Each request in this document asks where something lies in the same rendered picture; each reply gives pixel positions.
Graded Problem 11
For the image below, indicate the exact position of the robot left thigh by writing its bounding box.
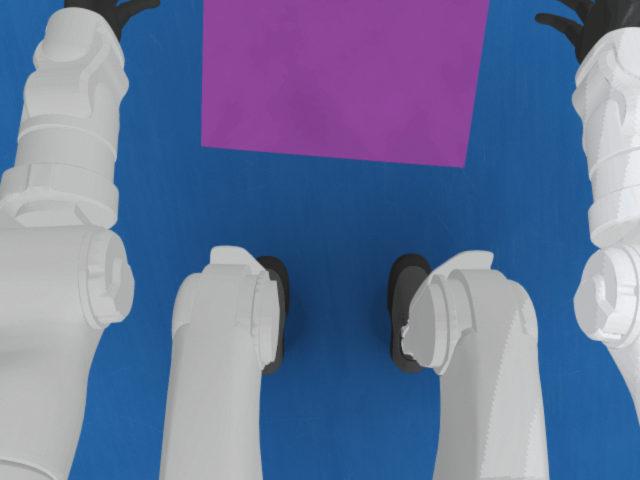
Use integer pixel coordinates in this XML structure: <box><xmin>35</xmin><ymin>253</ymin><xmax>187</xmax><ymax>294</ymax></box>
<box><xmin>159</xmin><ymin>264</ymin><xmax>280</xmax><ymax>480</ymax></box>

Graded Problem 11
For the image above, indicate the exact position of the left robot forearm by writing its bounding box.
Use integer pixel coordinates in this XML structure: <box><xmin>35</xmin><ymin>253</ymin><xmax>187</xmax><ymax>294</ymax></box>
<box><xmin>0</xmin><ymin>7</ymin><xmax>129</xmax><ymax>230</ymax></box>

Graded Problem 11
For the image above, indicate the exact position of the right robot forearm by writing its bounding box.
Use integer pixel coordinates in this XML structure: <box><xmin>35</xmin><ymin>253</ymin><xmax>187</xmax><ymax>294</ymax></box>
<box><xmin>572</xmin><ymin>27</ymin><xmax>640</xmax><ymax>249</ymax></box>

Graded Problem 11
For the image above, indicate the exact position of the robot left hand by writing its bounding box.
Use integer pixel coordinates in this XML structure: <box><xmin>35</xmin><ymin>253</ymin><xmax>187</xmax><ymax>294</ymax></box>
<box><xmin>64</xmin><ymin>0</ymin><xmax>160</xmax><ymax>42</ymax></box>

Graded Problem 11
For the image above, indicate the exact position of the left robot upper arm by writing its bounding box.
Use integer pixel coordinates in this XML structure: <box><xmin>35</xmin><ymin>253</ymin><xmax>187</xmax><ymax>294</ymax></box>
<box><xmin>0</xmin><ymin>225</ymin><xmax>135</xmax><ymax>480</ymax></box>

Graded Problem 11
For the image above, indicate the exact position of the left robot foot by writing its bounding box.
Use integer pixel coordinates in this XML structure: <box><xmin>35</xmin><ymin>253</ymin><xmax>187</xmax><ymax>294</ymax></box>
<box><xmin>256</xmin><ymin>256</ymin><xmax>290</xmax><ymax>375</ymax></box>

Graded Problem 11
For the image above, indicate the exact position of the carton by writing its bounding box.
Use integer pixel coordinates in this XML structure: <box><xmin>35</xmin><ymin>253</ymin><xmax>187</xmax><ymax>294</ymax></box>
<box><xmin>201</xmin><ymin>0</ymin><xmax>490</xmax><ymax>168</ymax></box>

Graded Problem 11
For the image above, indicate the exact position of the robot right hand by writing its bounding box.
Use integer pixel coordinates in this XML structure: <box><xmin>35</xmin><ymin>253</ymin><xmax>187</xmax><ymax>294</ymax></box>
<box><xmin>535</xmin><ymin>0</ymin><xmax>640</xmax><ymax>65</ymax></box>

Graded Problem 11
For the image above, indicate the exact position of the right robot upper arm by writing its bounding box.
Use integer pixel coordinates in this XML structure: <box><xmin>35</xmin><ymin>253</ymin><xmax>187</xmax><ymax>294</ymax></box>
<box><xmin>573</xmin><ymin>242</ymin><xmax>640</xmax><ymax>425</ymax></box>

